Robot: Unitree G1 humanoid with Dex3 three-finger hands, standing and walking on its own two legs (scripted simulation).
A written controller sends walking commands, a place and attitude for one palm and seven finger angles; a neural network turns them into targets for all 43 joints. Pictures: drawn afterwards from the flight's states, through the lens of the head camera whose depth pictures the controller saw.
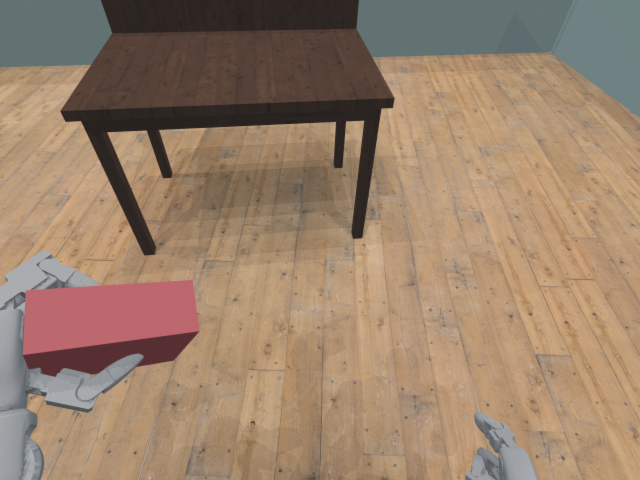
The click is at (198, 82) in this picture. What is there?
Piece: table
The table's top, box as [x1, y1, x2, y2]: [60, 29, 394, 121]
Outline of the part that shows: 394,98 356,29 112,33 60,111 65,121 382,108 392,107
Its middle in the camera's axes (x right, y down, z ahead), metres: -0.30 -0.62 +1.40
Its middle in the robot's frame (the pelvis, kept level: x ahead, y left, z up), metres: +1.44 +0.39 -0.11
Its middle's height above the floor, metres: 0.66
